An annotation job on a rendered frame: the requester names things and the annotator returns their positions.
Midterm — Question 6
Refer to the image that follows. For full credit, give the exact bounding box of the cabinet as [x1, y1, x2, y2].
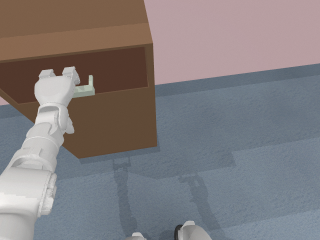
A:
[0, 0, 157, 159]

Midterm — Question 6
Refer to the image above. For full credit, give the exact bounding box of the robot left hand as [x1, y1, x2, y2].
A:
[34, 66, 80, 134]

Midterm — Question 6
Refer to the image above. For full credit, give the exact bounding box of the left robot shin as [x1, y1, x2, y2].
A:
[132, 232, 144, 238]

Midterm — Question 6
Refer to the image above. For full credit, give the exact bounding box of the handle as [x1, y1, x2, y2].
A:
[72, 75, 95, 98]

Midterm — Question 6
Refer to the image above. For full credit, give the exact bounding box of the right robot shin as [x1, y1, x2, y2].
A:
[182, 220, 195, 228]

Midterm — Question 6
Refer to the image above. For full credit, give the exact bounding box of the left robot forearm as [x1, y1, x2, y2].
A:
[0, 102, 68, 184]

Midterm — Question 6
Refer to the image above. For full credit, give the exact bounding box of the robot shin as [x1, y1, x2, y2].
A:
[132, 232, 144, 238]
[182, 220, 195, 228]

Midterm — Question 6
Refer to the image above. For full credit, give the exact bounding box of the robot left upper arm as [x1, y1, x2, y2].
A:
[0, 167, 57, 240]

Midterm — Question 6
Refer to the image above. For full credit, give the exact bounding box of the drawer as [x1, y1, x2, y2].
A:
[0, 47, 148, 104]

